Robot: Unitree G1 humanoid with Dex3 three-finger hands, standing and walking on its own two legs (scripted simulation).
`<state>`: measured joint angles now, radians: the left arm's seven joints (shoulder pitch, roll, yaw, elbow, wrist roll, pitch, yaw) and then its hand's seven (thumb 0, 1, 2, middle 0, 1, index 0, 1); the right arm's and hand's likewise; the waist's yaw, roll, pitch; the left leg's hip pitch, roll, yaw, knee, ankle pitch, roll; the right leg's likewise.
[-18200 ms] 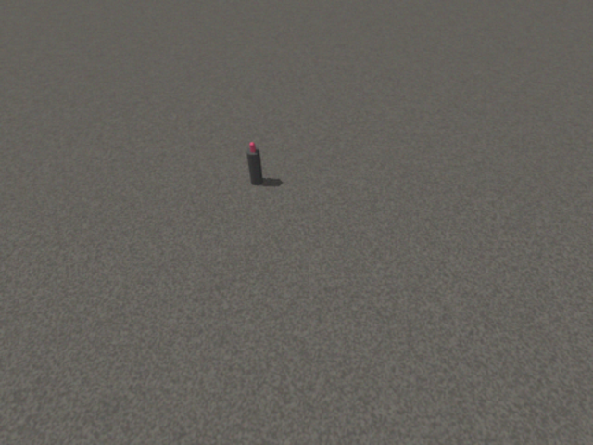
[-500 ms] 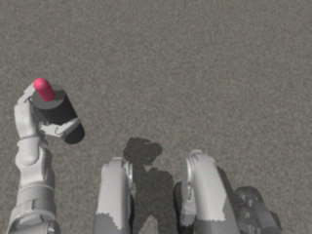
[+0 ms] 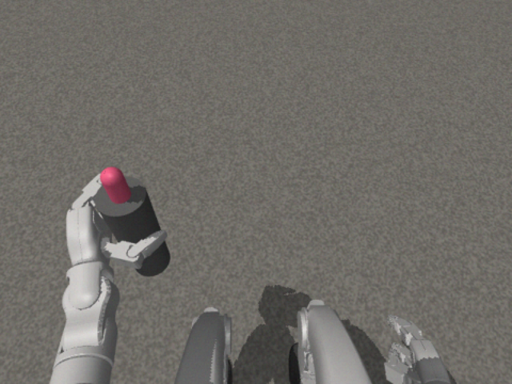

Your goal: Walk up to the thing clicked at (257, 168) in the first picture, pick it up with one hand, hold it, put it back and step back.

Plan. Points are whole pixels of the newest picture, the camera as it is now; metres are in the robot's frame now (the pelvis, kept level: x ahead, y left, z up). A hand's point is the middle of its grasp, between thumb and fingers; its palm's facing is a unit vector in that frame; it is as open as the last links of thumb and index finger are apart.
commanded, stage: lift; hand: left
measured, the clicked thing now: (135, 224) +0.36 +0.20 +0.00
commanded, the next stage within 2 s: hold in 1.14 s
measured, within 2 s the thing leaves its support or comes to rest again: neither
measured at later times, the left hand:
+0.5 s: hand (120, 190) +0.36 +0.19 +0.10, palm faces +0.21 -0.98 -0.04, open 9.9 cm
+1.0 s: hand (124, 165) +0.37 +0.17 +0.15, palm faces +0.21 -0.98 -0.03, open 9.9 cm
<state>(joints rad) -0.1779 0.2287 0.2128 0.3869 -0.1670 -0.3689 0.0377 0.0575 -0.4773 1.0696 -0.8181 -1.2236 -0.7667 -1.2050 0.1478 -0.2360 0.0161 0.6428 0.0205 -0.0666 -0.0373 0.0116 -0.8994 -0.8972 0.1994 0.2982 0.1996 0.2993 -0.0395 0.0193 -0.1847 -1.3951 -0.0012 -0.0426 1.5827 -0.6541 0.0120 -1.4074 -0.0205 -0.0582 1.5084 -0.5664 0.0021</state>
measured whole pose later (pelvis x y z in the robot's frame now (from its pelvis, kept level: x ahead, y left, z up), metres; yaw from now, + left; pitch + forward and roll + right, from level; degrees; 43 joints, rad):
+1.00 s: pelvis +0.04 -0.01 +0.13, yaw +1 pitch +11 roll -1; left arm -0.13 0.17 0.12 0.47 -0.13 -0.38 0.07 0.06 -0.49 1.07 -0.84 -1.20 -0.79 -1.18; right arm 0.22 -0.21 0.03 0.66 -0.01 -0.03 -0.04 0.01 -0.90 -0.89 0.20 0.30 0.20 0.30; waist -0.03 0.00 -0.07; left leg -0.69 0.01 -0.03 0.99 -0.49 0.00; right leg -0.71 0.00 -0.05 0.95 -0.43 -0.01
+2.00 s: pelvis +0.04 -0.01 +0.15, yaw +1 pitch +6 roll -1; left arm -0.10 0.16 0.11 0.45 -0.12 -0.35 0.09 0.06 -0.49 1.07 -0.84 -1.19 -0.79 -1.18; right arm 0.22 -0.21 0.02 0.66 -0.01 -0.02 -0.04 0.01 -0.91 -0.90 0.20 0.30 0.20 0.30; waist -0.02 0.00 -0.03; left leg -0.53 0.01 -0.02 0.86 -0.44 0.00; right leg -0.55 0.00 -0.04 0.82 -0.38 0.00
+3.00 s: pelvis +0.04 -0.01 +0.15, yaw +1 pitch +6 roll -1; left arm -0.11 0.16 0.11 0.45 -0.13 -0.36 0.08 0.06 -0.49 1.07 -0.84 -1.20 -0.79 -1.18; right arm 0.23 -0.21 0.02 0.68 -0.01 -0.03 -0.03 0.01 -0.90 -0.90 0.20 0.30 0.20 0.30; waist -0.02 0.01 -0.03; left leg -0.52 0.01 -0.03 0.85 -0.44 0.00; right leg -0.54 0.00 -0.04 0.81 -0.37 0.00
